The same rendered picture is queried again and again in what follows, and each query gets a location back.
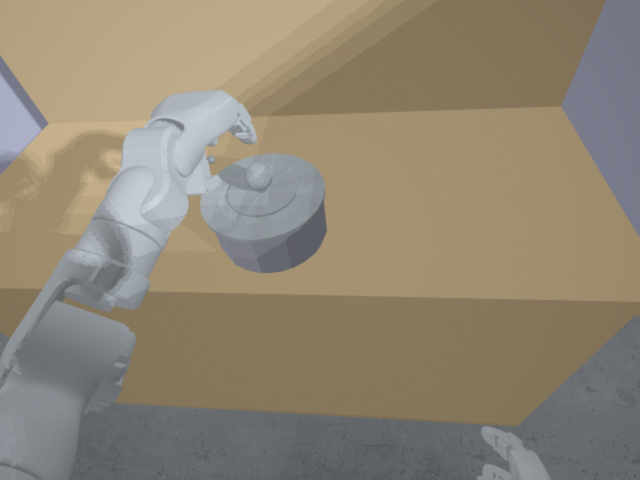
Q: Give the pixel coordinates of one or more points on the lid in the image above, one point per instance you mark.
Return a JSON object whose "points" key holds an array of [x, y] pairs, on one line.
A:
{"points": [[237, 213]]}

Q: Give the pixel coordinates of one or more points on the left robot forearm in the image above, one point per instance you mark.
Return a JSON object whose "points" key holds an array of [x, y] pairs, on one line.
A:
{"points": [[144, 202]]}

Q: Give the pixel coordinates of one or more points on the robot right hand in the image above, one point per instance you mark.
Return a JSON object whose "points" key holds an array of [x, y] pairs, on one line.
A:
{"points": [[524, 464]]}

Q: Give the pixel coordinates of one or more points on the robot left hand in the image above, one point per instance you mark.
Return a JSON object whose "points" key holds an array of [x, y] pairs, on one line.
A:
{"points": [[213, 112]]}

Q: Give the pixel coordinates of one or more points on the robot left upper arm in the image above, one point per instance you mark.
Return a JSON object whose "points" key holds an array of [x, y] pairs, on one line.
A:
{"points": [[75, 361]]}

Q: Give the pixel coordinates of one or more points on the pot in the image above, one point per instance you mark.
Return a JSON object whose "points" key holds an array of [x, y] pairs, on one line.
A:
{"points": [[278, 255]]}

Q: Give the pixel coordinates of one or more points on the table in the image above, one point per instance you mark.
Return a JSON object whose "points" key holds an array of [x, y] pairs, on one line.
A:
{"points": [[475, 256]]}

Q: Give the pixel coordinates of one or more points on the knob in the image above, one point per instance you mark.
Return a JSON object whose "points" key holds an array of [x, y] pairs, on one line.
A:
{"points": [[258, 176]]}

